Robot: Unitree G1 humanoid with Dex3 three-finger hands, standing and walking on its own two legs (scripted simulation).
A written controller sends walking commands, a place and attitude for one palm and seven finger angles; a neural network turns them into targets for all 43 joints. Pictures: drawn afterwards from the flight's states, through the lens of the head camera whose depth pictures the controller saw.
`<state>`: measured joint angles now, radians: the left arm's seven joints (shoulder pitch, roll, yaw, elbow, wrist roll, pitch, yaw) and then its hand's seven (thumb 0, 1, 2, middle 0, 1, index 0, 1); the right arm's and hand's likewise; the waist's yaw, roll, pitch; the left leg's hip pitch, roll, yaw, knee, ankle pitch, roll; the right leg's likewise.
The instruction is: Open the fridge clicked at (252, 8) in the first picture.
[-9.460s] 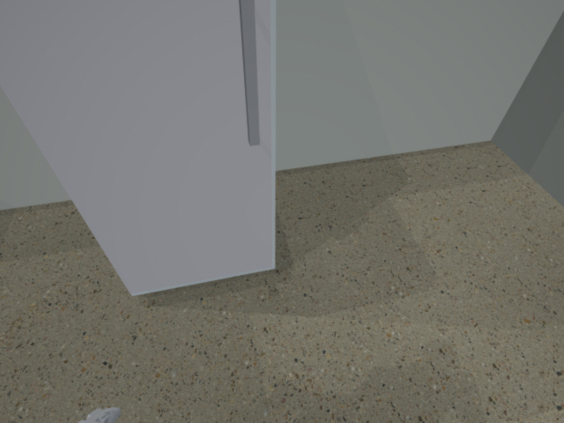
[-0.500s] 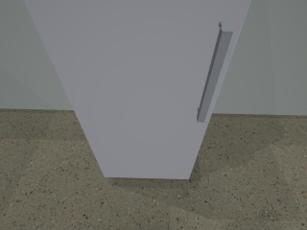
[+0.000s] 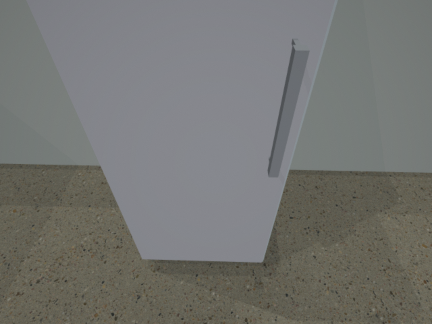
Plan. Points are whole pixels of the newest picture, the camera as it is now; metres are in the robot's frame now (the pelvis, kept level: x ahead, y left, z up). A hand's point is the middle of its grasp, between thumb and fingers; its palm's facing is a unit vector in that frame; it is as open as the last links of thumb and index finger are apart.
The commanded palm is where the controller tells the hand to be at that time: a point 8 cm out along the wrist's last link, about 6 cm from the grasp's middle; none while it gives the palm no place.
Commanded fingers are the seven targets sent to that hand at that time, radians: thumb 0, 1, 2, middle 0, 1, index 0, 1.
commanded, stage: look again from close up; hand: right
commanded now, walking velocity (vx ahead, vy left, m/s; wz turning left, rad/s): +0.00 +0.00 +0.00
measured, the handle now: (282, 117) +0.52 -0.11 +0.14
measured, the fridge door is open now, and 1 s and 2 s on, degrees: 0 0 0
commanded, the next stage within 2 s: none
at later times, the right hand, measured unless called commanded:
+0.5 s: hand out of the picture -0.03 -0.20 -0.18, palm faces +0.02 +0.98 -0.18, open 7.4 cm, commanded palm none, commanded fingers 0.00 -0.90 -0.90 0.20 0.30 0.20 0.30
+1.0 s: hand out of the picture -0.06 -0.18 -0.17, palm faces +0.02 +0.99 -0.15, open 7.4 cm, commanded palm none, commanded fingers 0.00 -0.90 -0.90 0.20 0.30 0.20 0.30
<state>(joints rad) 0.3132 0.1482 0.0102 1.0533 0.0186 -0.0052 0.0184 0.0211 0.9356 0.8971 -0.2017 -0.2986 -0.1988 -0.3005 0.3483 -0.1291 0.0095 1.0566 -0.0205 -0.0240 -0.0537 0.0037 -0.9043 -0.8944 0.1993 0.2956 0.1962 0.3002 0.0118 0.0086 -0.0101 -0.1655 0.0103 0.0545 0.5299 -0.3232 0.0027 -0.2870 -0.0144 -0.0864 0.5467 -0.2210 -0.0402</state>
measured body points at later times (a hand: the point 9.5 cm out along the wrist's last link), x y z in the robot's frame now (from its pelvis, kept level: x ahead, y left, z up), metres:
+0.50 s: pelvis -0.01 -0.03 +0.01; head -0.02 -0.04 +0.45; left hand +0.01 +0.21 -0.14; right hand -0.03 -0.25 -0.16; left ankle -0.02 +0.12 -0.73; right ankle +0.05 -0.09 -0.73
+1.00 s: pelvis -0.03 -0.02 +0.01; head -0.03 -0.04 +0.46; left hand -0.02 +0.20 -0.15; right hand -0.06 -0.23 -0.16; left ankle -0.02 +0.12 -0.73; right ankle +0.05 -0.09 -0.73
